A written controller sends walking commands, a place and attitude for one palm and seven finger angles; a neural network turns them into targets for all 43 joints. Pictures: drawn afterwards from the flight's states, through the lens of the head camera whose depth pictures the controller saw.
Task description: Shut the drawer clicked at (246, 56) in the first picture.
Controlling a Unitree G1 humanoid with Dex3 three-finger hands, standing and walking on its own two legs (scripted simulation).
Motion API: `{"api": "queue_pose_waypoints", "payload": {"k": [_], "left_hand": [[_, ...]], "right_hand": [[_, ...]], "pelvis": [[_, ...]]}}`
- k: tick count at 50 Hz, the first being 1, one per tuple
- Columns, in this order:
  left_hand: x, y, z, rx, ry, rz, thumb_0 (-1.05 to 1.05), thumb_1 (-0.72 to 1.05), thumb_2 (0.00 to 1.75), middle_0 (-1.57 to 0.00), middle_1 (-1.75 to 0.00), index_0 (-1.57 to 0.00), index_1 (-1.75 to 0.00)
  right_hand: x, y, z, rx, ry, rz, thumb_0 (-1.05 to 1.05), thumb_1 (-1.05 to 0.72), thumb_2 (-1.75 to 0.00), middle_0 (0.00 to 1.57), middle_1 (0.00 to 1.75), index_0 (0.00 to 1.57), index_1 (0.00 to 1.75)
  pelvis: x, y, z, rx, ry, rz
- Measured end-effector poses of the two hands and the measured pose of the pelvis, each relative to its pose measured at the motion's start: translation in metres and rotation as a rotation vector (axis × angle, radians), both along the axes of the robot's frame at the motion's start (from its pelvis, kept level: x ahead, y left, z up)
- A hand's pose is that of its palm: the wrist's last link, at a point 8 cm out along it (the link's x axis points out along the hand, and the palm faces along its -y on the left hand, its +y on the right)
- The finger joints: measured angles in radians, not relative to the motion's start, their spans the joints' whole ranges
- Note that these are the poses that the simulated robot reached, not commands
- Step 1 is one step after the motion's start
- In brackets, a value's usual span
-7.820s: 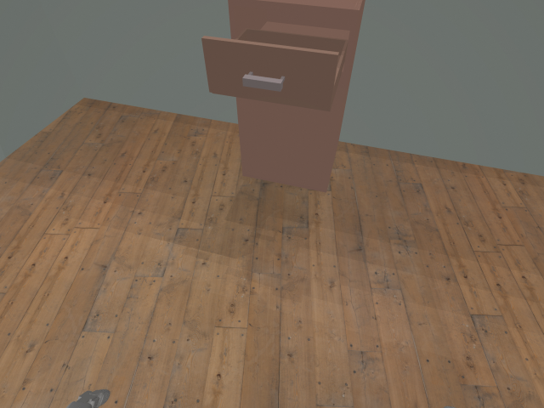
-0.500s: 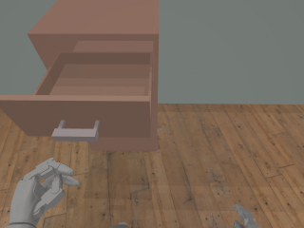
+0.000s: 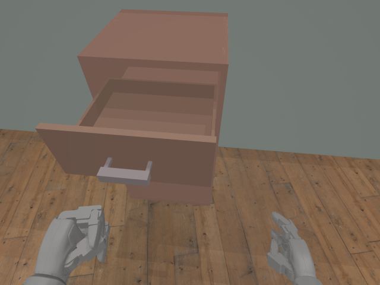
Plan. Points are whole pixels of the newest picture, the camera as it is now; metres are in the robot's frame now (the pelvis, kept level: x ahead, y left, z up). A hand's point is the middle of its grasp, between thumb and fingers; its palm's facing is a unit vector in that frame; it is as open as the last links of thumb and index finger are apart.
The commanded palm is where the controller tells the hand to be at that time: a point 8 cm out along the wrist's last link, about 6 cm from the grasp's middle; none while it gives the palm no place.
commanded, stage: raise the hand and make a fist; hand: left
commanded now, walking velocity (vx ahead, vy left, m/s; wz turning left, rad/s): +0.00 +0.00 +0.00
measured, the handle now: (127, 169) +0.37 +0.20 +0.02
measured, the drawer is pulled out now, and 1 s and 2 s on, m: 0.30 0.30 0.30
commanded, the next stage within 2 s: bring the fist close to the handle in 0.52 s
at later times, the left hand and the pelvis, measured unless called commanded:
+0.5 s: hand (100, 237) +0.17 +0.16 +0.12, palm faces +0.05 -0.99 -0.11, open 3.3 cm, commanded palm +0.14 +0.22 +0.12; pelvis +0.00 -0.03 +0.01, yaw +0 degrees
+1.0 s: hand (105, 227) +0.20 +0.18 +0.07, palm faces -0.01 -1.00 -0.03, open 3.3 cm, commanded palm +0.17 +0.23 +0.08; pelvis +0.00 -0.02 +0.01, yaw +0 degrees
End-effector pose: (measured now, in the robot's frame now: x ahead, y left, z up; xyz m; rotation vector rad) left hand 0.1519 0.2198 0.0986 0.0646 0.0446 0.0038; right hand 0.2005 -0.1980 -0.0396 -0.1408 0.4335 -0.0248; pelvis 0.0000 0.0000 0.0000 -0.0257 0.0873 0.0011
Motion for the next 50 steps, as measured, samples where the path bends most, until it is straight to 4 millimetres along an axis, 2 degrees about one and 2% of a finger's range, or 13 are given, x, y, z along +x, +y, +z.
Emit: {"api": "queue_pose_waypoints", "payload": {"k": [6, 10, 14, 18, 23, 27, 35, 41, 50], "left_hand": [[-0.005, 0.004, 0.014, 0.021, -0.039, 0.023, 0.02, 0.90, 0.90, -1.38, -1.59, -1.39, -1.58], [-0.001, -0.002, 0.024, 0.022, -0.075, 0.009, 0.02, 0.90, 0.90, -1.39, -1.60, -1.40, -1.59], [0.004, -0.010, 0.019, 0.009, -0.036, -0.019, 0.02, 0.90, 0.90, -1.39, -1.60, -1.40, -1.60], [0.001, -0.009, 0.012, 0.025, 0.017, -0.005, 0.02, 0.90, 0.90, -1.39, -1.60, -1.40, -1.60], [-0.005, -0.005, 0.019, 0.045, -0.025, 0.042, 0.02, 0.90, 0.90, -1.39, -1.60, -1.40, -1.60], [-0.002, -0.005, 0.023, 0.047, -0.062, 0.045, 0.02, 0.90, 0.90, -1.40, -1.60, -1.40, -1.60], [0.010, 0.007, 0.010, 0.032, 0.008, 0.042, 0.02, 0.90, 0.90, -1.40, -1.60, -1.40, -1.60], [0.019, 0.019, -0.002, -0.002, 0.013, 0.059, 0.02, 0.90, 0.90, -1.39, -1.60, -1.40, -1.60], [0.032, 0.011, -0.022, -0.032, 0.028, -0.013, 0.02, 0.90, 0.90, -1.39, -1.60, -1.40, -1.60]], "right_hand": [[-0.011, -0.006, -0.006, -0.013, 0.038, 0.007, 0.02, -0.90, -0.90, 0.21, 0.30, 0.20, 0.30], [-0.022, -0.016, -0.010, -0.016, 0.058, -0.011, 0.02, -0.90, -0.90, 0.21, 0.30, 0.20, 0.30], [-0.033, -0.029, -0.013, -0.016, 0.074, -0.054, 0.02, -0.90, -0.90, 0.21, 0.30, 0.20, 0.30], [-0.042, -0.044, -0.012, -0.018, 0.082, -0.099, 0.02, -0.90, -0.90, 0.21, 0.30, 0.20, 0.30], [-0.044, -0.057, -0.011, -0.033, 0.071, -0.102, 0.02, -0.90, -0.90, 0.20, 0.30, 0.20, 0.30], [-0.042, -0.064, -0.014, -0.040, 0.070, -0.096, 0.02, -0.90, -0.90, 0.20, 0.30, 0.20, 0.30], [-0.034, -0.072, -0.012, -0.042, 0.067, -0.118, 0.02, -0.90, -0.90, 0.20, 0.30, 0.20, 0.30], [-0.028, -0.074, -0.012, -0.071, 0.081, -0.106, 0.02, -0.90, -0.90, 0.21, 0.30, 0.20, 0.30], [-0.030, -0.065, -0.014, -0.096, 0.115, -0.102, 0.02, -0.90, -0.90, 0.21, 0.30, 0.20, 0.30]], "pelvis": [[-0.001, -0.003, 0.002, -0.001, -0.015, 0.007], [-0.002, -0.005, 0.004, 0.000, -0.024, 0.009], [-0.003, -0.010, 0.006, 0.008, -0.026, 0.001], [-0.003, -0.017, 0.008, 0.016, -0.030, -0.009], [-0.004, -0.025, 0.008, 0.016, -0.038, -0.003], [-0.005, -0.030, 0.008, 0.015, -0.037, 0.001], [0.001, -0.037, 0.012, 0.020, -0.026, -0.002], [0.005, -0.034, 0.012, 0.020, -0.012, 0.000], [0.004, -0.020, 0.009, 0.016, 0.014, -0.004]]}}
